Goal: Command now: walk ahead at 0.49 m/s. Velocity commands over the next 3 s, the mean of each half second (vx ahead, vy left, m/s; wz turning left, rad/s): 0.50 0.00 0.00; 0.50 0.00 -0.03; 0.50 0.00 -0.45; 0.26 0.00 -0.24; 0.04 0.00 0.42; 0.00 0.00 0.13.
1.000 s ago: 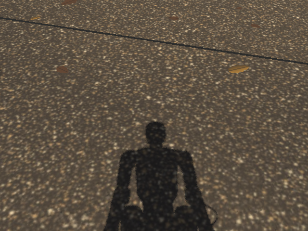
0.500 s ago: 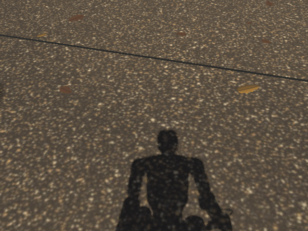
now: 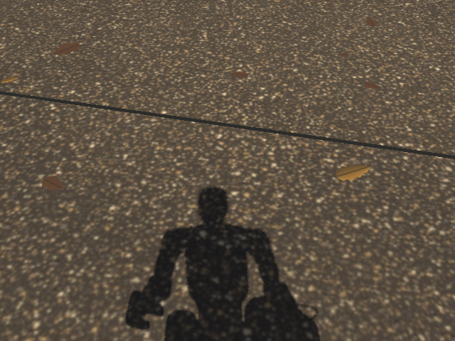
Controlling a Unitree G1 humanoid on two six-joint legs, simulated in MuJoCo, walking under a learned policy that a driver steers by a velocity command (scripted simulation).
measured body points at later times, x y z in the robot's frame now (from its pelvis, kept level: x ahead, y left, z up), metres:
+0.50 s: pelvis +0.28 -0.09 +0.00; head +0.29 -0.10 +0.45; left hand +0.34 +0.18 -0.12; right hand +0.36 -0.35 -0.14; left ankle +0.27 +0.08 -0.65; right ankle +0.30 -0.16 -0.74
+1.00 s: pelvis +0.55 -0.02 -0.01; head +0.58 +0.00 +0.44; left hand +0.57 +0.25 -0.16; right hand +0.68 -0.28 -0.12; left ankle +0.62 +0.07 -0.74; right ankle +0.43 -0.17 -0.64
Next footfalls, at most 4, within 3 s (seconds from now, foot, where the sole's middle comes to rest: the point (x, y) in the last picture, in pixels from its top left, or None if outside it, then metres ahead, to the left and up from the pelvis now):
0.30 right None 0.34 -0.17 -0.78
0.88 left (206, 297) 0.66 0.07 -0.78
1.50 right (290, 210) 0.98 -0.23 -0.78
1.92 left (248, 162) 1.22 -0.09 -0.78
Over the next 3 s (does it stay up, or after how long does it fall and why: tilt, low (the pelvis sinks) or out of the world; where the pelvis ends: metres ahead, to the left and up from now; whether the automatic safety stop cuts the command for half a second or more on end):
stays up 1.04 -0.13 -0.01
